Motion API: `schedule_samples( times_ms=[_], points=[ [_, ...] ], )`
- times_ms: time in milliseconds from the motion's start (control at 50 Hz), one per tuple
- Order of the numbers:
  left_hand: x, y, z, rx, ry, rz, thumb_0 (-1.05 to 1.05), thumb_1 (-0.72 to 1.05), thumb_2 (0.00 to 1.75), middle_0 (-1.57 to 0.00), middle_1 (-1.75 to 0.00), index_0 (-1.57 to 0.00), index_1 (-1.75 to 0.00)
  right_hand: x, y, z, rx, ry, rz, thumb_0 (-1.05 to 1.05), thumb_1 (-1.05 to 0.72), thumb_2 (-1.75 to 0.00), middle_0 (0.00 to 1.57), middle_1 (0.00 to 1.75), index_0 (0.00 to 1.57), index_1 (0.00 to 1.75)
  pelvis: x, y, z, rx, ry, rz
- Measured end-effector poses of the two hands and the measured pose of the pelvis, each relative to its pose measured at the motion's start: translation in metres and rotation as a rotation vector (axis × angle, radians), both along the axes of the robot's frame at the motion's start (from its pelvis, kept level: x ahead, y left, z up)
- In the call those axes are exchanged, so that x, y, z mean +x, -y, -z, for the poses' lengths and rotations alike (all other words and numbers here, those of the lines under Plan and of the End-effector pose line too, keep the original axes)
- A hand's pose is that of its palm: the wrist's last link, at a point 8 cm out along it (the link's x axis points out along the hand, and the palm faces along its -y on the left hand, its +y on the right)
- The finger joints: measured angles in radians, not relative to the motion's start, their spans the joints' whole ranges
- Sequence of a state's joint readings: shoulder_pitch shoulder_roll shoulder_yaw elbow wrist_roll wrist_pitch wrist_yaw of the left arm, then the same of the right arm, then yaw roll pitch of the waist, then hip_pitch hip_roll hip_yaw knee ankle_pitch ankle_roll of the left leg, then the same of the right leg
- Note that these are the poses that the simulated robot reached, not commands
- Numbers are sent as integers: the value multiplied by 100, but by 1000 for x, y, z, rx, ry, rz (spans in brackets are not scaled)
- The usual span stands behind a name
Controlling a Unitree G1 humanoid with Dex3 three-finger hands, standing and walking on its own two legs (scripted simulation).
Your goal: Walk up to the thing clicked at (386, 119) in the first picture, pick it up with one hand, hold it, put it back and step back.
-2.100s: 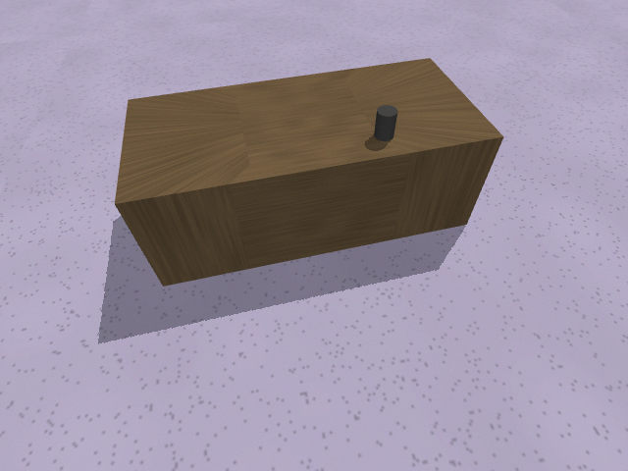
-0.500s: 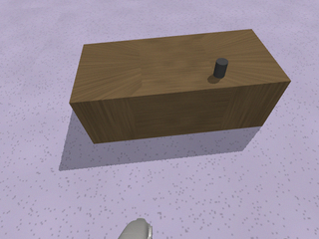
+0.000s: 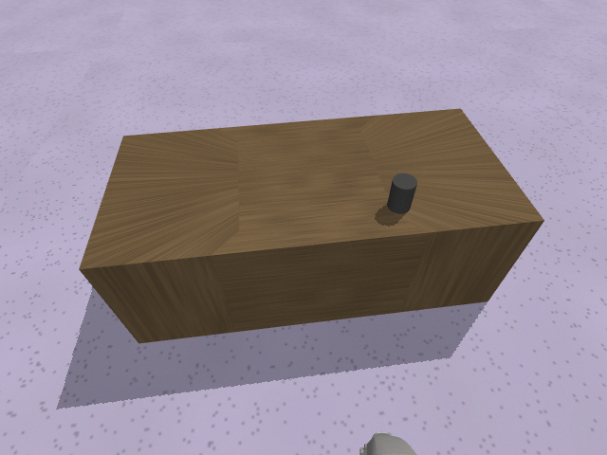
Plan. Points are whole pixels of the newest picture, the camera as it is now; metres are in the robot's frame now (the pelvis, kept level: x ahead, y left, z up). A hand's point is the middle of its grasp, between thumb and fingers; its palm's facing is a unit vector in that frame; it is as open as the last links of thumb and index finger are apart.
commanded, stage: walk up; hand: right
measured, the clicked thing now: (401, 193) +0.83 -0.28 -0.27
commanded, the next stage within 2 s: none
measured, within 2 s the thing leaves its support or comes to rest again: neither
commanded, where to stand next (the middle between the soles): +0.38 -0.05 m, yaw +5 degrees
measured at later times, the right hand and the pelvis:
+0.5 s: hand (502, 355) +0.29 -0.32 -0.13, palm faces -0.18 +0.92 -0.35, open 7.4 cm; pelvis +0.18 -0.07 +0.00, yaw +5 degrees
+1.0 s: hand (486, 307) +0.40 -0.34 -0.16, palm faces -0.11 +0.93 -0.34, open 7.4 cm; pelvis +0.29 -0.08 -0.01, yaw +5 degrees
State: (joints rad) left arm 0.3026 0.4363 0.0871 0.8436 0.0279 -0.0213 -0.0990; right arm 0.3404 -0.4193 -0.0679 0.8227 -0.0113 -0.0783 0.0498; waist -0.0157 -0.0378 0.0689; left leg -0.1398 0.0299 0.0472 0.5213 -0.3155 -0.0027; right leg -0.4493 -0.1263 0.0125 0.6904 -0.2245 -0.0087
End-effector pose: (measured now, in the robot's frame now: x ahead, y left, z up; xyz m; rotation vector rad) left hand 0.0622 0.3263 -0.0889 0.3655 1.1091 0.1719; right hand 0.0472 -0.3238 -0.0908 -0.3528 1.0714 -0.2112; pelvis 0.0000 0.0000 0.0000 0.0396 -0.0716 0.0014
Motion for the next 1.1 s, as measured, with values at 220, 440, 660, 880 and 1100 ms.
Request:
schedule_samples(
  times_ms=[220, 440, 660, 880, 1100],
  points=[
    [37, 59, -23, 67, -8, -111, 0, 91, 90, -20, -30, -21, -30, 105, 50, 29, 53, -74, -58, 1, -90, -90, 21, 30, 20, 30, 84, 56, -3, -10, -16, -29],
    [68, 88, -3, 3, -87, -164, 0, 90, 90, -21, -30, -21, -30, 207, 46, 10, 51, -80, -141, 1, -90, -90, 21, 30, 20, 30, 155, 72, -8, -47, -20, -72],
    [149, 71, 38, -57, -102, -167, 1, 91, 90, -21, -30, -21, -30, 321, 18, -6, -13, 94, -186, 1, -90, -90, 21, 30, 20, 30, 229, 47, 10, -51, 2, -102],
    [243, 66, 11, -4, -11, -118, 0, 91, 90, -20, -30, -20, -30, 329, 38, -7, -9, -6, -130, 1, -90, -90, 21, 30, 21, 30, 280, 62, -4, -34, 2, -96],
    [263, 101, 5, 88, -48, -116, 0, 91, 90, -21, -30, -21, -30, 352, 57, 54, 82, -108, -88, 1, -90, -90, 21, 30, 20, 30, 291, 88, 13, -29, -8, -91]
  ],
)
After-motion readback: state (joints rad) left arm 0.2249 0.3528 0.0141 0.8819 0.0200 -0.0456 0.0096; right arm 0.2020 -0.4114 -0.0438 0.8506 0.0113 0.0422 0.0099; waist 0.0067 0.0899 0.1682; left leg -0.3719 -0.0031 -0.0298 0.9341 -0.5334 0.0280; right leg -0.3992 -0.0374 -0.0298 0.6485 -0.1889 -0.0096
